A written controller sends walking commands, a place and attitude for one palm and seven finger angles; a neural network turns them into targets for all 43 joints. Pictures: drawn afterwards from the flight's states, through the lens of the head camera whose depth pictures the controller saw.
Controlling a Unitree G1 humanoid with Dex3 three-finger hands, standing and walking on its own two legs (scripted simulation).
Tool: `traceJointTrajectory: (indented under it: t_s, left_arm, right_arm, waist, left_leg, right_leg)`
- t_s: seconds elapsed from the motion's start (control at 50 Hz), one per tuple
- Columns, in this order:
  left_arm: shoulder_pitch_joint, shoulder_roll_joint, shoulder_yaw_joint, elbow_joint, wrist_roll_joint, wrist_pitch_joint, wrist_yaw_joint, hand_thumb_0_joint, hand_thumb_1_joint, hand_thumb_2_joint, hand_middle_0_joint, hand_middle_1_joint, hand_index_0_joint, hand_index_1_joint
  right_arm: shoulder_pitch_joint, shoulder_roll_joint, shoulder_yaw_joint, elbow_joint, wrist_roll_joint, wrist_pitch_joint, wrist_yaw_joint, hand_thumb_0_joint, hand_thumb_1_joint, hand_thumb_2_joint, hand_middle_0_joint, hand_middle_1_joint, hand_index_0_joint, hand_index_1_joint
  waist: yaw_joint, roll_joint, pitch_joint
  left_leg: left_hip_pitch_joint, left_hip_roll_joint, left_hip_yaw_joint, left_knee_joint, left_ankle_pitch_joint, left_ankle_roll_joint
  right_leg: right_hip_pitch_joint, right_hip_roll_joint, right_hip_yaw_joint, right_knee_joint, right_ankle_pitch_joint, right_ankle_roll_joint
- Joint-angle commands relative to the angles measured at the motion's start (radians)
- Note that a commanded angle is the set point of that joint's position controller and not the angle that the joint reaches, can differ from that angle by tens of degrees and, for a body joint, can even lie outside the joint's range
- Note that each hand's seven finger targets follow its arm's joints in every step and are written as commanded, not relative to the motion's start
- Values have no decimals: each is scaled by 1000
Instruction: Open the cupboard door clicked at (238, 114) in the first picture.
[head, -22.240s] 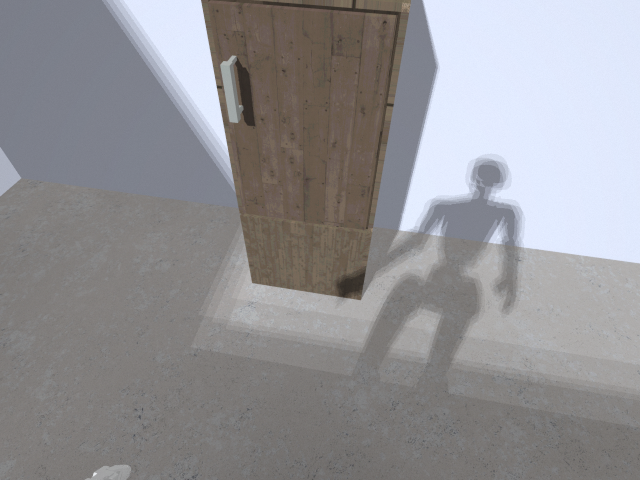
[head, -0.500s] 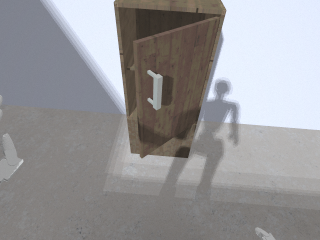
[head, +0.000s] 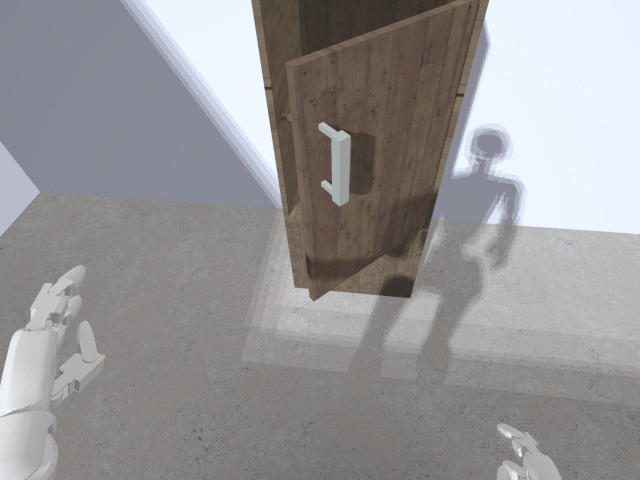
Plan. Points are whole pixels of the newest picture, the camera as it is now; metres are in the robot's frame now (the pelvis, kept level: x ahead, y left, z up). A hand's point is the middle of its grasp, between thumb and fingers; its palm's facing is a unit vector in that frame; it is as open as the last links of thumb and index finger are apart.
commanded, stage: let the arm hang, fingers relaxed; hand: left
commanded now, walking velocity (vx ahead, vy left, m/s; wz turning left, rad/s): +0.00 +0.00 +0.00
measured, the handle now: (333, 164) +0.58 +0.02 +0.07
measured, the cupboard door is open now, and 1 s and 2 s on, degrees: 45 45 45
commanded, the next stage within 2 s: look to check the result in 1.02 s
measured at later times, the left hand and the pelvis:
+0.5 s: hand out of the picture +0.01 +0.18 -0.15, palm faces +0.06 -0.97 -0.25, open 7.2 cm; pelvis -0.02 -0.02 +0.01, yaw +2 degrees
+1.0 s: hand out of the picture -0.02 +0.16 -0.16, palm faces +0.06 -0.98 -0.19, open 7.3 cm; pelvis -0.02 -0.01 +0.02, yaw +1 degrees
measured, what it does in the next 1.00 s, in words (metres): stands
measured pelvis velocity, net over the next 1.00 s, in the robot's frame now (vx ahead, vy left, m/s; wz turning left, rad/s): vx -0.02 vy -0.01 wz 0.03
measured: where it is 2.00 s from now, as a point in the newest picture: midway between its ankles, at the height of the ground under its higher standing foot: outside the picture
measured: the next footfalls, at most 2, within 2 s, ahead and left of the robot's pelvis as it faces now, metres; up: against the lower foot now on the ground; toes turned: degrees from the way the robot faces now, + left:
none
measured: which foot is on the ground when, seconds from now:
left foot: down 0.00-1.00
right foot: down 0.00-1.00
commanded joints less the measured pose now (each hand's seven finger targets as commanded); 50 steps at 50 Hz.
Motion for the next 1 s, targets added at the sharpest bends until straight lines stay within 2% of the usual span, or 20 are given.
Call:
traceJointTrajectory:
  t_s: [0.0, 0.04, 0.06, 0.08, 0.1, 0.12, 0.14, 0.16, 0.18, 0.2, 0.24, 0.26, 0.28, 0.3, 0.32, 0.34, 0.38, 0.5, 0.56, 0.98]
  left_arm:
    - [-29, -75, -189, 303, 15, 104, -63, 0, 900, 900, -200, -300, -200, -300]
    - [-72, -56, -201, 429, 16, 103, -60, 0, 900, 900, -200, -300, -200, -300]
    - [-65, -50, -203, 495, 12, 103, -61, 0, 900, 900, -200, -300, -200, -300]
    - [-36, -33, -201, 568, 10, 99, -63, 0, 900, 900, -200, -300, -200, -300]
    - [-1, 1, -200, 634, 11, 92, -63, 0, 900, 900, -200, -300, -200, -300]
    - [6, 64, -197, 690, 16, 85, -60, 0, 900, 900, -200, -300, -200, -300]
    - [-23, 111, -199, 723, 16, 80, -60, 0, 900, 900, -200, -300, -200, -300]
    - [-51, 102, -215, 768, 13, 81, -67, 0, 900, 900, -200, -300, -200, -300]
    - [-81, 63, -214, 807, 11, 78, -63, 0, 900, 900, -200, -300, -200, -300]
    - [-94, 33, -217, 850, 8, 76, -56, 0, 900, 900, -200, -300, -200, -300]
    - [-98, -17, -202, 884, 10, 77, -46, 0, 900, 900, -200, -300, -200, -300]
    - [-119, -27, -211, 905, 5, 80, -44, 0, 900, 900, -200, -300, -200, -300]
    - [-129, -38, -218, 930, -1, 83, -46, 0, 900, 900, -200, -300, -200, -300]
    - [-122, -60, -224, 950, -6, 87, -48, 0, 900, 900, -200, -300, -200, -300]
    - [-108, -75, -232, 972, -9, 91, -48, 0, 900, 900, -200, -300, -200, -300]
    - [-112, -79, -236, 994, -4, 95, -48, 0, 900, 900, -200, -300, -200, -300]
    - [-129, -62, -235, 1045, -6, 98, -51, 0, 900, 900, -200, -300, -200, -300]
    - [-125, -55, -242, 1132, -7, 94, -52, 0, 900, 900, -200, -300, -200, -300]
    - [-119, -60, -242, 1159, -6, 96, -51, 0, 900, 900, -200, -300, -200, -300]
    - [-71, -95, -243, 1216, -5, 87, -46, 0, 900, 900, -200, -300, -200, -300]
  right_arm:
    - [44, -115, -25, -62, -34, 21, 1, 0, -900, -900, 200, 300, 200, 300]
    - [21, -132, -29, -46, -36, 40, -5, 0, -900, -900, 200, 300, 200, 300]
    - [-1, -133, -27, -30, -27, 51, -4, 0, -900, -900, 200, 300, 200, 300]
    - [-31, -120, -21, -16, -17, 62, -2, 0, -900, -900, 200, 300, 200, 300]
    - [-43, -89, -15, -3, -5, 71, 1, 0, -900, -900, 200, 300, 200, 300]
    - [-33, -30, -8, 4, 7, 79, 5, 0, -900, -900, 200, 300, 200, 300]
    - [7, -12, -7, 16, 8, 89, 8, 0, -900, -900, 200, 300, 200, 300]
    - [35, -19, -10, 52, 7, 97, 11, 0, -900, -900, 200, 300, 200, 300]
    - [7, 1, -12, 81, 1, 106, 7, 0, -900, -900, 200, 300, 200, 300]
    - [14, 3, -13, 105, 2, 108, 0, 0, -900, -900, 200, 300, 200, 300]
    - [53, 12, -24, 139, 0, 111, -7, 0, -900, -900, 200, 300, 200, 300]
    - [82, 25, -18, 166, 3, 112, -6, 0, -900, -900, 200, 300, 200, 300]
    - [98, 33, -13, 194, 2, 110, -5, 0, -900, -900, 200, 300, 200, 300]
    - [92, 22, -8, 212, -2, 104, -6, 0, -900, -900, 200, 300, 200, 300]
    - [64, 4, -5, 223, -7, 101, -10, 0, -900, -900, 200, 300, 200, 300]
    - [52, -1, -5, 230, -7, 104, -11, 0, -900, -900, 200, 300, 200, 300]
    - [60, 18, 2, 270, -6, 101, -11, 0, -900, -900, 200, 300, 200, 300]
    - [108, 13, 4, 339, -4, 100, -10, 0, -900, -900, 200, 300, 200, 300]
    - [125, 24, 5, 363, -6, 101, -10, 0, -900, -900, 200, 300, 200, 300]
    - [152, 46, 7, 401, -2, 84, -21, 0, -900, -900, 200, 300, 200, 300]
  waist:
    - [-42, -34, -137]
    - [-21, -90, -153]
    - [0, -51, -148]
    - [27, -23, -146]
    - [42, -38, -150]
    - [25, -145, -137]
    - [1, -138, -103]
    - [-20, -46, -82]
    - [-18, -73, -49]
    - [-19, -133, -34]
    - [-32, -104, -49]
    - [-43, -60, -57]
    - [-47, -24, -55]
    - [-32, 26, -54]
    - [-9, 58, -32]
    - [-1, 5, 0]
    - [-6, 33, 31]
    - [-12, -58, 47]
    - [-15, -61, 72]
    - [-11, -21, 65]
  left_leg:
    - [214, 315, -323, -109, 1027, 228]
    - [266, 276, -258, -89, 947, 193]
    - [218, 242, -203, -92, 853, 160]
    - [149, 197, -152, -81, 699, 116]
    - [66, 113, -93, -38, 446, 55]
    - [-33, 17, -31, 24, 94, -1]
    - [-42, -15, -6, 72, -141, -20]
    - [20, -8, -6, 108, -203, -19]
    - [3, -7, -13, 149, -161, -15]
    - [-14, 3, -31, 159, -131, -12]
    - [27, 26, -36, 88, -66, -7]
    - [84, 35, -38, -11, 6, -4]
    - [150, 50, -53, -105, 155, 5]
    - [170, 90, -100, -154, 248, 21]
    - [137, 125, -131, -178, 246, 39]
    - [93, 137, -137, -202, 169, 42]
    - [82, 108, -118, -228, 153, 29]
    - [106, 92, -95, -272, 42, 23]
    - [103, 87, -92, -283, 11, 24]
    - [122, 101, -98, -295, 92, 25]
  right_leg:
    - [-127, 1, 104, 243, -138, 25]
    - [-82, 9, 71, 89, -67, 29]
    - [7, 7, 58, -12, 1, 30]
    - [136, 3, 59, -151, 134, 27]
    - [260, -29, 128, -291, 352, 18]
    - [301, -179, 341, -384, 502, -28]
    - [257, -298, 428, -437, 578, -91]
    - [178, -309, 391, -449, 469, -142]
    - [171, -245, 379, -447, 510, -135]
    - [208, -219, 348, -430, 619, -129]
    - [236, -209, 275, -395, 708, -132]
    - [228, -192, 240, -378, 653, -125]
    - [191, -152, 197, -365, 550, -92]
    - [180, -96, 152, -350, 461, -55]
    - [187, -68, 135, -369, 386, -35]
    - [201, -60, 128, -407, 303, -32]
    - [215, -70, 134, -412, 310, -36]
    - [199, -73, 149, -484, 170, -36]
    - [169, -74, 150, -499, 114, -35]
    - [180, -79, 130, -451, 237, -33]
